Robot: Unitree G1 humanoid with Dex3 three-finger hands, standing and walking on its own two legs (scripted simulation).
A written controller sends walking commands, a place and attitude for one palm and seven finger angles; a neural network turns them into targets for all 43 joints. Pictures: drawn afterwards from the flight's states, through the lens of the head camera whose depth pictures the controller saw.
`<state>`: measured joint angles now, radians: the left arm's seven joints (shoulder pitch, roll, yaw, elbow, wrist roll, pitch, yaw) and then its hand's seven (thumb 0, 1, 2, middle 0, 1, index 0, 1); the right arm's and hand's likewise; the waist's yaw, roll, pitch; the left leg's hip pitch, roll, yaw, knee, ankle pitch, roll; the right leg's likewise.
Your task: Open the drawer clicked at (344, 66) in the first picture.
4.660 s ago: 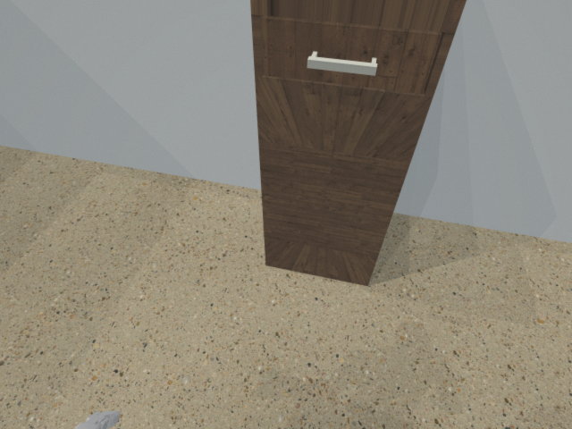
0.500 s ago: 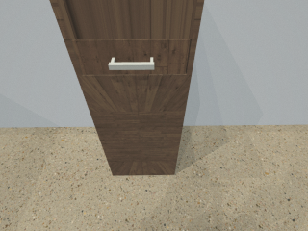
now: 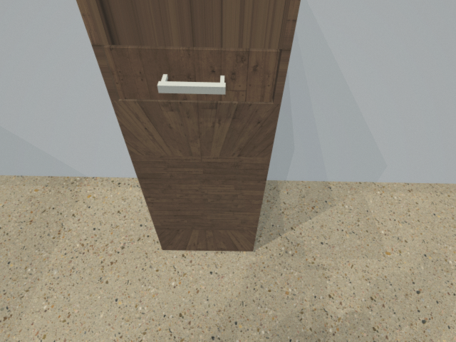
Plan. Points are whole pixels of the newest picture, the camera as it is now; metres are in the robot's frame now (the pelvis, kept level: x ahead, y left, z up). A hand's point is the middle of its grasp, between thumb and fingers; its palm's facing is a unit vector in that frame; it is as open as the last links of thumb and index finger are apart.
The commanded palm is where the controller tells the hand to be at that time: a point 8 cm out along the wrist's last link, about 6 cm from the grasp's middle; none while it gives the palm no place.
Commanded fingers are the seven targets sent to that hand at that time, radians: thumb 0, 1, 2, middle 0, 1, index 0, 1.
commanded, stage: look again from close up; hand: left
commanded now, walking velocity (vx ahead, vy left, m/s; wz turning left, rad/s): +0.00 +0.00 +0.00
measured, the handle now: (192, 83) +0.62 +0.12 +0.14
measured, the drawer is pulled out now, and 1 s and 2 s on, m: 0.00 0.00 0.00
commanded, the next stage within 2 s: shuffle to correct the standing spot in 0.58 s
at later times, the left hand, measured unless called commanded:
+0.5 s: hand out of the picture +0.05 +0.18 -0.18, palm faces +0.02 -0.98 -0.20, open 7.4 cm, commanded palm none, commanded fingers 0.00 0.90 0.90 -0.20 -0.30 -0.20 -0.30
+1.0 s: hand out of the picture +0.03 +0.16 -0.18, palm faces -0.04 -0.99 -0.16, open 7.4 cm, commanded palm none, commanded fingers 0.00 0.90 0.90 -0.20 -0.30 -0.20 -0.30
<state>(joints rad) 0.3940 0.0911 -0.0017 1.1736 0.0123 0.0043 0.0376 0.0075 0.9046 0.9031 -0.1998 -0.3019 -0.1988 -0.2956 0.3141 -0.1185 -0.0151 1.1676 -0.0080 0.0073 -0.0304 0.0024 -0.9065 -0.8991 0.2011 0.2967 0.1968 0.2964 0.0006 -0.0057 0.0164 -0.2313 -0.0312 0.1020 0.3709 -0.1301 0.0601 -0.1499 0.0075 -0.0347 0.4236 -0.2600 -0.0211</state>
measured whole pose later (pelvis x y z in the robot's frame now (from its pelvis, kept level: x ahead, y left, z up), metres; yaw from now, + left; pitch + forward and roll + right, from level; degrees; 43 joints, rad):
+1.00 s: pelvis +0.04 -0.01 -0.01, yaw -3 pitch +0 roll +0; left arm 0.32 0.15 0.02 1.07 0.04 0.04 0.00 0.01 0.90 0.90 -0.20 -0.30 -0.20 -0.30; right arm 0.29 -0.15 -0.02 1.08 -0.03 -0.02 -0.03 0.00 -0.91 -0.90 0.20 0.30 0.20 0.30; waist -0.01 -0.02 0.03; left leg -0.23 0.00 0.14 0.47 -0.25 0.06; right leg -0.34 -0.04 -0.04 0.81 -0.44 -0.02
